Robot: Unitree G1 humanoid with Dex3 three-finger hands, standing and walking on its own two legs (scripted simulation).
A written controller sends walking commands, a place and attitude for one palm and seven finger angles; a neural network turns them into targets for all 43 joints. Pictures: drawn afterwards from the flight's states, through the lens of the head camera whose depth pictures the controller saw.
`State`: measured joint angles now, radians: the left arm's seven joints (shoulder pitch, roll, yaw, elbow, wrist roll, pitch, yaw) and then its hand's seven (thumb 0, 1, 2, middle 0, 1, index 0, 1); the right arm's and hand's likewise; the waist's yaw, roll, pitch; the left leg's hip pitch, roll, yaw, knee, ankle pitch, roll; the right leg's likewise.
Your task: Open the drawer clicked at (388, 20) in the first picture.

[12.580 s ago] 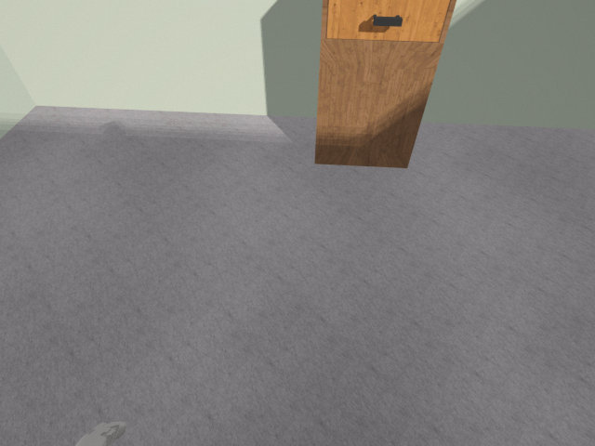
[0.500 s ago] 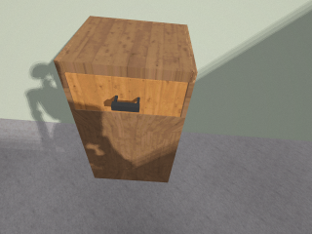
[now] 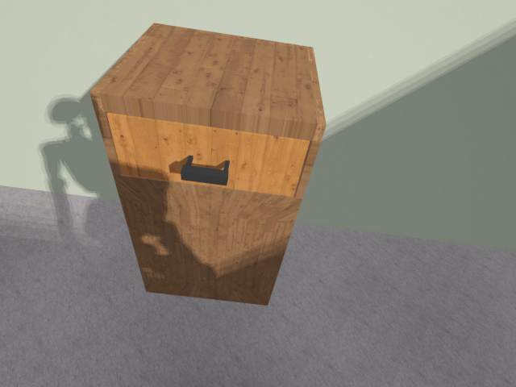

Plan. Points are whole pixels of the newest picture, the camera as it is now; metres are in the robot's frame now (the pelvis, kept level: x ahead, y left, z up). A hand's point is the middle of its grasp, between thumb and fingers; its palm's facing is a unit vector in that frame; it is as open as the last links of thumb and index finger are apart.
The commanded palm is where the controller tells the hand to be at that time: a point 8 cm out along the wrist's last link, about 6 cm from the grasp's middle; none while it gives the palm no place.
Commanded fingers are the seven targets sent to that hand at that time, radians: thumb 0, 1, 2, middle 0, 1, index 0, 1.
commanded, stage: shuffle to correct the standing spot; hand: left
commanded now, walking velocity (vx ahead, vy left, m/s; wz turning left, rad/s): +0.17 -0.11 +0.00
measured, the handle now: (206, 168) +0.58 +0.16 -0.02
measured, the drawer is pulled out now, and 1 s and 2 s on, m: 0.00 0.00 0.00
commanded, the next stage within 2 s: come to a stop and stand still in 0.26 s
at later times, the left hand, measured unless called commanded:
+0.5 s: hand out of the picture +0.13 +0.12 -0.16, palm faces -0.08 -0.98 -0.17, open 7.3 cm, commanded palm none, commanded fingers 0.00 0.90 0.90 -0.20 -0.30 -0.20 -0.30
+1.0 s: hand out of the picture +0.06 +0.13 -0.18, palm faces +0.08 -0.98 -0.20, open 7.3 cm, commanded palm none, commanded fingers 0.00 0.90 0.90 -0.20 -0.30 -0.20 -0.30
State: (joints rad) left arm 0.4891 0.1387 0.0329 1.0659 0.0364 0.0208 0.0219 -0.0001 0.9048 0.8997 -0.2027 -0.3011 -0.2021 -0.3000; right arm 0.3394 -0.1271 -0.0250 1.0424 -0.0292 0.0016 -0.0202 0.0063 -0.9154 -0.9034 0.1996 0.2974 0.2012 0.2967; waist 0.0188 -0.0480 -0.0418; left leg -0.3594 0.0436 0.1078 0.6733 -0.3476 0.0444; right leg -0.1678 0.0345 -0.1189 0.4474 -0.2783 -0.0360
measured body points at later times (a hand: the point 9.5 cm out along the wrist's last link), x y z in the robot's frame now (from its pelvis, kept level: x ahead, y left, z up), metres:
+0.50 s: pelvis +0.05 -0.05 +0.01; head +0.08 -0.05 +0.46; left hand +0.13 +0.17 -0.15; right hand -0.06 -0.23 -0.14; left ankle +0.04 +0.07 -0.73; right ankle +0.11 -0.20 -0.71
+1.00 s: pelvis +0.02 -0.06 +0.00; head +0.02 -0.04 +0.44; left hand +0.06 +0.19 -0.16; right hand +0.08 -0.29 -0.14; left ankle +0.04 +0.04 -0.73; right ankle +0.07 -0.18 -0.71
